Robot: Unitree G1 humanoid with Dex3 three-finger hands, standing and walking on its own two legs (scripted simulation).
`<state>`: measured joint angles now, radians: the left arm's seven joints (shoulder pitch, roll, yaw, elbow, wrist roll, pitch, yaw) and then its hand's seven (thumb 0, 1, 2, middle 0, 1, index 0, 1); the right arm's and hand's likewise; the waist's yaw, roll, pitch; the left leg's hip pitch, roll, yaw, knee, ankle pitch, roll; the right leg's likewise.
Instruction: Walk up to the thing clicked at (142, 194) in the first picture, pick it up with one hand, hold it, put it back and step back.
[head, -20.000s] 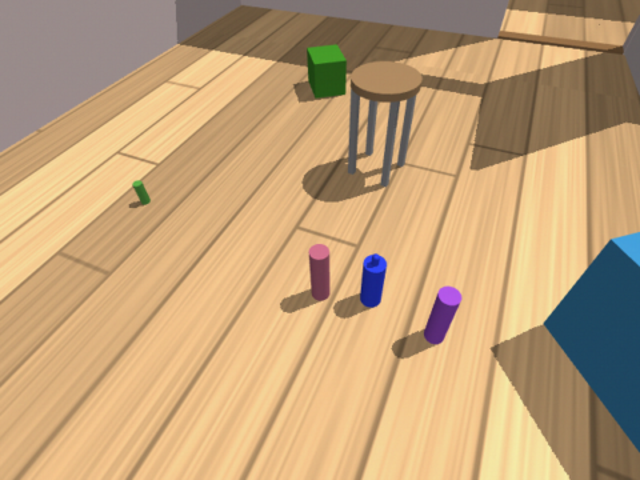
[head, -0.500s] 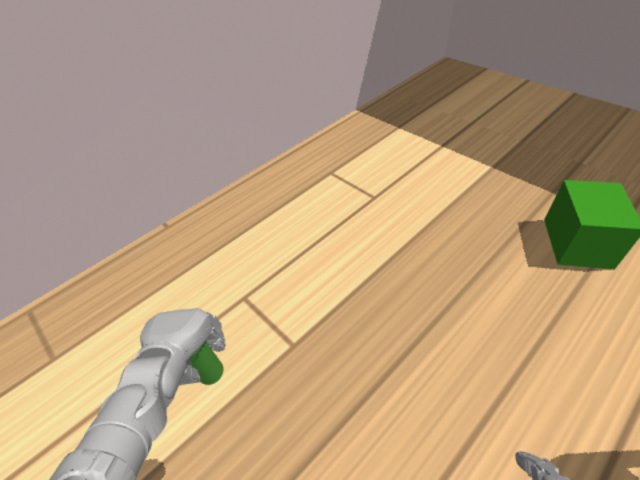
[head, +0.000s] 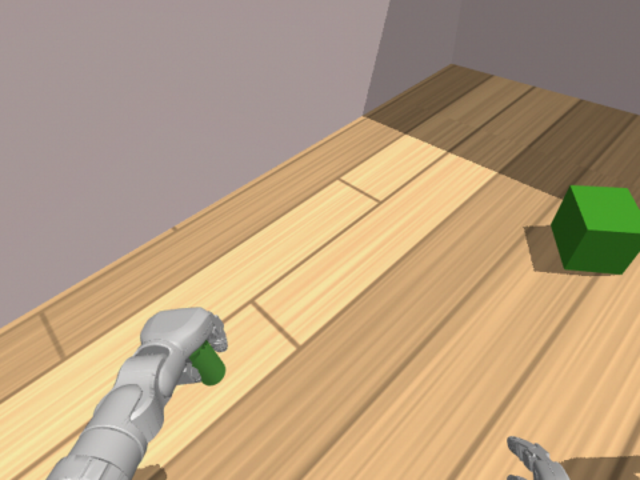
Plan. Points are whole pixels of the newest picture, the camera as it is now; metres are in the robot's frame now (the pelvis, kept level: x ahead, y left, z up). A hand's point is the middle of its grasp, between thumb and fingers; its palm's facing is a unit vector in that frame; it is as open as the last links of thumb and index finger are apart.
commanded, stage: hold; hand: left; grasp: from above
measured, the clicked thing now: (201, 358) +0.32 +0.22 -0.06
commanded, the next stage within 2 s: crouch in 0.64 s
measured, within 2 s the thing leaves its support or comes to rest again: neither
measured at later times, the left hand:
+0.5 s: hand (193, 363) +0.30 +0.21 -0.02, palm faces -0.44 -0.05 -0.90, open 6.7 cm
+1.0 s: hand (198, 374) +0.29 +0.22 -0.05, palm faces -0.46 -0.05 -0.89, open 6.7 cm
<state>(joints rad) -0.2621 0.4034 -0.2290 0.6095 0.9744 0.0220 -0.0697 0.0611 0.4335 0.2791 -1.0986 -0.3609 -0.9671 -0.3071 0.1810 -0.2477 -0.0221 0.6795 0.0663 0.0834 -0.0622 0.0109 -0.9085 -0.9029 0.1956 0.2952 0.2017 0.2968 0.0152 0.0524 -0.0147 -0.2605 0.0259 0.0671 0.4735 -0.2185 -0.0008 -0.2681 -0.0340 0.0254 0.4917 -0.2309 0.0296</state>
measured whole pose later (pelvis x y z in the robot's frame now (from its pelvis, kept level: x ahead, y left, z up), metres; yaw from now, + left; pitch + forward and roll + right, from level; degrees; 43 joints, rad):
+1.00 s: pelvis +0.00 -0.01 +0.00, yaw +1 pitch +2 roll +1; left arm -0.27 0.38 -0.21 0.71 1.02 -0.03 0.02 0.07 0.44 0.27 -1.05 -0.37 -0.96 -0.32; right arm 0.16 -0.25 -0.03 0.68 0.05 0.09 -0.06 0.01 -0.90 -0.90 0.20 0.30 0.20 0.30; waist 0.00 0.04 0.00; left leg -0.30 0.03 0.05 0.49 -0.22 -0.01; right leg -0.30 -0.03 0.01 0.52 -0.25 0.02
